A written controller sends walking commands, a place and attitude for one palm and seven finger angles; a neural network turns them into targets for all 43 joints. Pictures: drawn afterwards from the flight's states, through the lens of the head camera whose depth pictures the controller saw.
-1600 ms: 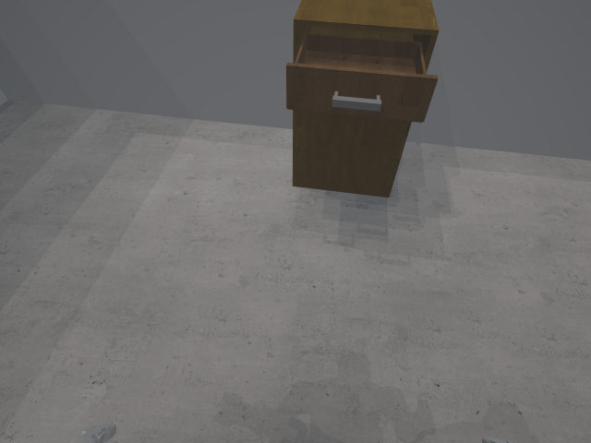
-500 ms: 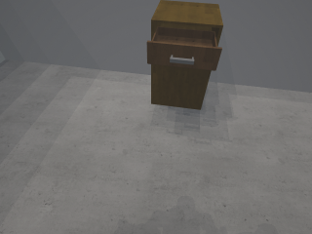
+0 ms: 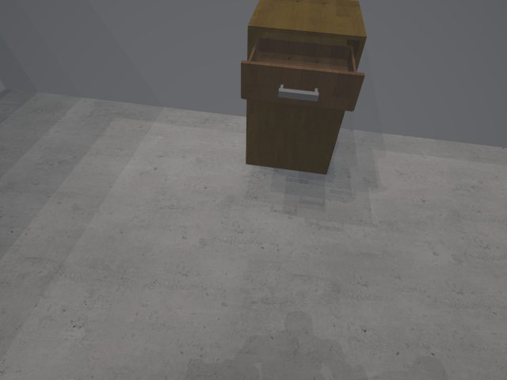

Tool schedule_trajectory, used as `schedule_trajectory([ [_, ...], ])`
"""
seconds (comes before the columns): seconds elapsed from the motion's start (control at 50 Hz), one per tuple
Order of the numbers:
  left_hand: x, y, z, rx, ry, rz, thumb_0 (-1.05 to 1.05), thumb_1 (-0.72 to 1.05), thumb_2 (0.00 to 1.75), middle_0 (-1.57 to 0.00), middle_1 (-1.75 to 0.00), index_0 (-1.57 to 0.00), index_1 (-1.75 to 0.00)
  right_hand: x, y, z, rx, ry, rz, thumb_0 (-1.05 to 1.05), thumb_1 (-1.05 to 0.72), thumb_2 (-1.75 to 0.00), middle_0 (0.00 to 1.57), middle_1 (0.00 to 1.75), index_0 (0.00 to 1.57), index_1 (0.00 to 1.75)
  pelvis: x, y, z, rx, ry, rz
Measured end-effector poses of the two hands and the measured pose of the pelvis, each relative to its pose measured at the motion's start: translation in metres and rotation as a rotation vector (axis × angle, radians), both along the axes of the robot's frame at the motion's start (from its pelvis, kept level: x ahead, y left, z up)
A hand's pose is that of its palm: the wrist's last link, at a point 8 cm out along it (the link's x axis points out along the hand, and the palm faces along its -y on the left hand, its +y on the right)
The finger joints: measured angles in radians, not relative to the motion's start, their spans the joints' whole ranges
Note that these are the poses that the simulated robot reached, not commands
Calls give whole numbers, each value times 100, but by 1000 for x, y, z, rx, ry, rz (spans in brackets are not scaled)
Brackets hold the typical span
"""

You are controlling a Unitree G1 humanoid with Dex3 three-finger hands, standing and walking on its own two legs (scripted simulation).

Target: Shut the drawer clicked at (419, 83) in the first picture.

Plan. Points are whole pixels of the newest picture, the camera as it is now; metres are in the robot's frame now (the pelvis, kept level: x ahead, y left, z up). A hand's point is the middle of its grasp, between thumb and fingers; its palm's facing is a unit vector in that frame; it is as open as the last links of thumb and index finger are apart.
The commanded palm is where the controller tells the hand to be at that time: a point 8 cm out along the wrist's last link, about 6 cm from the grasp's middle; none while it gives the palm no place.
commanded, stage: walk to a spot facing it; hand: left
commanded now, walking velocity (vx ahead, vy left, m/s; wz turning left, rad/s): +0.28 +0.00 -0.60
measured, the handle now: (298, 91) +1.05 -0.09 -0.09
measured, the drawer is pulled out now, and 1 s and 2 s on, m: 0.28 0.28 0.28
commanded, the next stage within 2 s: turn to face it in 1.26 s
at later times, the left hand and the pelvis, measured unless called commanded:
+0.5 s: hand out of the picture +0.09 +0.13 -0.17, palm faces -0.15 -0.97 -0.19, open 7.4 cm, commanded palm none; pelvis +0.10 -0.04 +0.00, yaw -14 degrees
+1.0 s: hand (219, 233) +0.48 +0.12 -0.17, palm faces -0.45 -0.87 -0.21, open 7.4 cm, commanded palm none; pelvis +0.31 -0.03 +0.00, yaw -32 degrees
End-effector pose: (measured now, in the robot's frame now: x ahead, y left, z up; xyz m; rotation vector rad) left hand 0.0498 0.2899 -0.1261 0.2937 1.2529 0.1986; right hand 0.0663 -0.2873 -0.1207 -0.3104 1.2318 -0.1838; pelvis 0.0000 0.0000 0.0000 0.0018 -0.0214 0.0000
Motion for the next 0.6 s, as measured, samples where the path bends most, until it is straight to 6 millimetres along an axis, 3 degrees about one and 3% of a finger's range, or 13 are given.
schedule_trajectory([
  [0.18,-2,-29,-19,-67,90,-29,0,91,89,-20,-30,-20,-30,-19,21,-21,77,-4,-108,0,-90,-89,21,30,20,30,22,-5,-11,17,7,-97],
  [0.3,27,-70,-28,-99,89,-76,0,91,89,-20,-30,-20,-30,-49,14,-48,130,83,-218,0,-90,-89,21,30,20,30,45,-27,-25,9,0,-156],
  [0.34,33,-81,-27,-102,60,-59,0,91,89,-20,-30,-20,-30,-50,11,-48,138,129,-226,1,-90,-89,21,30,20,30,54,-34,-24,4,0,-159],
  [0.42,36,-98,-18,-113,102,-61,0,91,89,-20,-30,-20,-30,-18,3,-34,143,92,-245,1,-90,-89,20,30,20,30,74,-41,-12,10,11,-196],
  [0.52,47,-108,-10,-127,196,-99,0,91,89,-20,-30,-20,-30,48,-4,-17,147,-60,-277,1,-91,-89,20,30,20,30,104,-44,-2,19,35,-252],
  [0.6,74,-104,-9,-123,225,-115,0,91,89,-20,-30,-20,-30,106,-5,-10,145,-150,-274,1,-91,-89,20,30,20,30,135,-42,-2,14,44,-291],
])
